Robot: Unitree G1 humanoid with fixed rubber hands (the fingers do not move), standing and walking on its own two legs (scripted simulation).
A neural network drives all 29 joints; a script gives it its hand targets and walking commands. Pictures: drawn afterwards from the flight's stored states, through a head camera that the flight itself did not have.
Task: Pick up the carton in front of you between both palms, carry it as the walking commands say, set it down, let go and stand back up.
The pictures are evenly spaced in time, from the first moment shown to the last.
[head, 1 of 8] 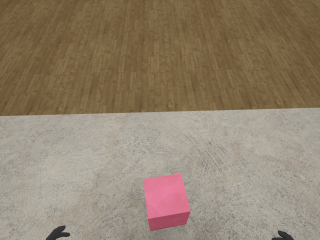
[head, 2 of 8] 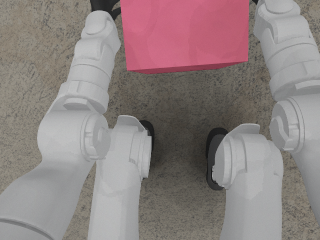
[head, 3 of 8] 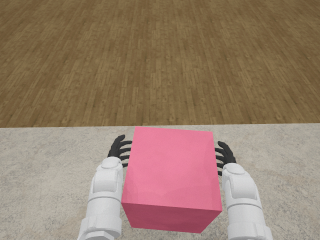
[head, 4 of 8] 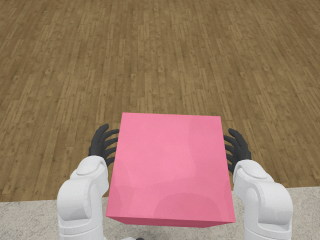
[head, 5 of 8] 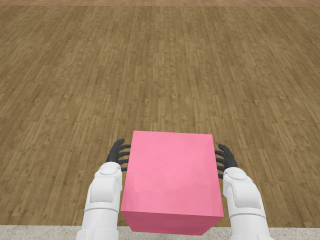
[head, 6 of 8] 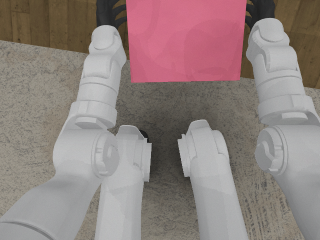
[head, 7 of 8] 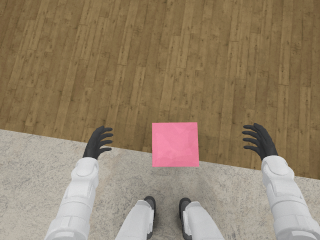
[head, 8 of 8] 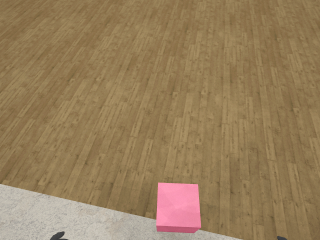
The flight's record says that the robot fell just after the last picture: no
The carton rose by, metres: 0.69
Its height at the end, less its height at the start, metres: +0.01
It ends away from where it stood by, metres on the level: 0.86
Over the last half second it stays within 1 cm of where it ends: yes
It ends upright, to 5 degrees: no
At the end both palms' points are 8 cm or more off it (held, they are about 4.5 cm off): yes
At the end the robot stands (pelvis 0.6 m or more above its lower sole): yes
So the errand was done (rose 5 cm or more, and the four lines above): no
